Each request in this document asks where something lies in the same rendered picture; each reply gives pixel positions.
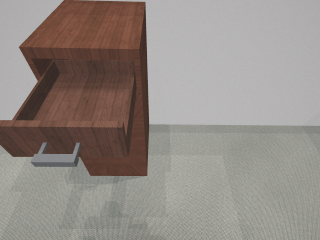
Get drawer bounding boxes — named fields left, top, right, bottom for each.
left=0, top=59, right=137, bottom=158

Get handle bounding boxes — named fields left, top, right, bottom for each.
left=31, top=142, right=81, bottom=167

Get cabinet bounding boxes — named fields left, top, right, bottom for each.
left=19, top=0, right=149, bottom=176

